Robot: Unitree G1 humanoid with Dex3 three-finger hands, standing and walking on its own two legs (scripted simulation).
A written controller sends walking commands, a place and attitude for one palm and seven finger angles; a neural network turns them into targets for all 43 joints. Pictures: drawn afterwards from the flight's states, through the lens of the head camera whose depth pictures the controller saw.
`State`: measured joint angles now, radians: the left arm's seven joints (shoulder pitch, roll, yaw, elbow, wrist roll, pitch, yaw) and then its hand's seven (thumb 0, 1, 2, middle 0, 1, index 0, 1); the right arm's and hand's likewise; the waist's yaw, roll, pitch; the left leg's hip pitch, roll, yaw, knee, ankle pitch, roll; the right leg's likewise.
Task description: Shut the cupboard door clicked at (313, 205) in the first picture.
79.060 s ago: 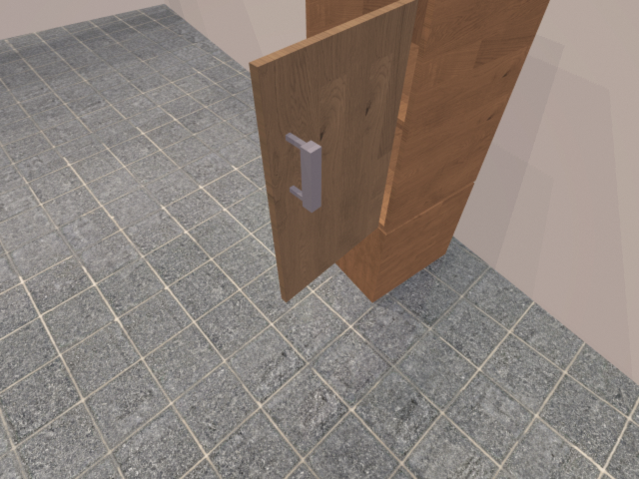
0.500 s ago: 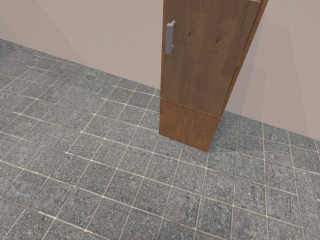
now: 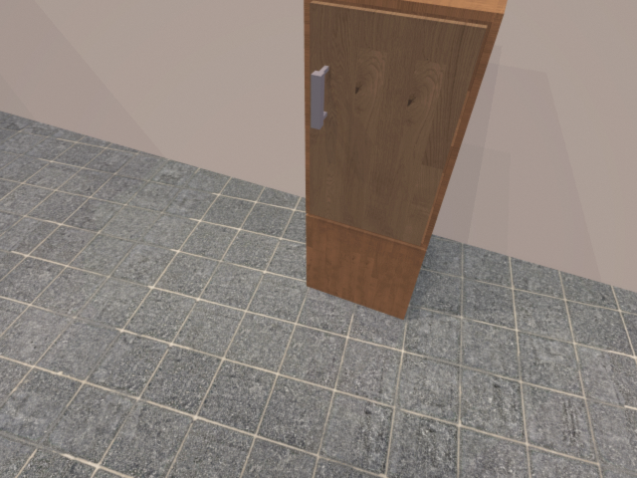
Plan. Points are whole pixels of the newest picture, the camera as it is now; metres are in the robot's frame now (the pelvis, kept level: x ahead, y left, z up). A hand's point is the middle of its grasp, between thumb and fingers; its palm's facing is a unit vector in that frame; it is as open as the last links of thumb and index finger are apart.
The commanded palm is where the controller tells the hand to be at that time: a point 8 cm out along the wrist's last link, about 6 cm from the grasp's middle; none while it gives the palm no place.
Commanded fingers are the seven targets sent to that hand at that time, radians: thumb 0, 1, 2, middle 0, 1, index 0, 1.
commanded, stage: let the arm hang, fingers relaxed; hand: left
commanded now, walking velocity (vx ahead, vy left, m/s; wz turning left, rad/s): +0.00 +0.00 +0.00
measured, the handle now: (321, 97) +0.90 +0.04 +0.06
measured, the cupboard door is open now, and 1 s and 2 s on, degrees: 0 0 0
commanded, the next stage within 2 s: look to check the result in 0.06 s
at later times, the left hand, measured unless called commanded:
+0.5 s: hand out of the picture +0.01 +0.19 -0.17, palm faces +0.01 -0.97 -0.24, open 7.3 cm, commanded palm none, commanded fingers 0.00 0.90 0.90 -0.20 -0.30 -0.20 -0.30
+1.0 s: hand out of the picture +0.02 +0.18 -0.17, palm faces +0.01 -0.97 -0.23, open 7.3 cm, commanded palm none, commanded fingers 0.00 0.90 0.90 -0.20 -0.30 -0.20 -0.30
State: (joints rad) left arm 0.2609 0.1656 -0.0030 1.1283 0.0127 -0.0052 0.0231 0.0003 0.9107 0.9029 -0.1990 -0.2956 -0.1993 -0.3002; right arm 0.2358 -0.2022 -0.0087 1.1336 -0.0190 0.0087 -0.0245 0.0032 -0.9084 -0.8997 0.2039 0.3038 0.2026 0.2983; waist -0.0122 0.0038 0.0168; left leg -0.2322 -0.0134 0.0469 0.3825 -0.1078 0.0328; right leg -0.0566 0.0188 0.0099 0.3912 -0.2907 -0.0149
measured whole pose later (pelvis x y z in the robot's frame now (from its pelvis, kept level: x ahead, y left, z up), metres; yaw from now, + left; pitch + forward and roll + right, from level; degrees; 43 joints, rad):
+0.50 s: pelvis +0.02 +0.00 +0.00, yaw +0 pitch -2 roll +0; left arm 0.27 0.19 0.00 1.15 0.01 0.00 0.03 0.00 0.91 0.90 -0.20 -0.30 -0.20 -0.30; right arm 0.21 -0.20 0.00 1.14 -0.02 0.01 -0.03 0.00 -0.91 -0.90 0.20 0.30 0.20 0.30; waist -0.01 0.01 0.05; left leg -0.20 -0.01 0.05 0.37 -0.13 0.03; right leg -0.01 0.02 0.02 0.35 -0.29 -0.02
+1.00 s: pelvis +0.02 -0.01 +0.00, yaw +0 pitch -2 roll +0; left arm 0.27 0.19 0.00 1.15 0.01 0.00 0.03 0.00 0.91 0.90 -0.20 -0.30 -0.20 -0.30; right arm 0.21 -0.21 0.00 1.15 -0.02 0.01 -0.03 0.00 -0.91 -0.90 0.20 0.30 0.20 0.30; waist 0.00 0.00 0.05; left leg -0.19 -0.01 0.05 0.37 -0.14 0.02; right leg 0.01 0.02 0.02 0.33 -0.29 -0.02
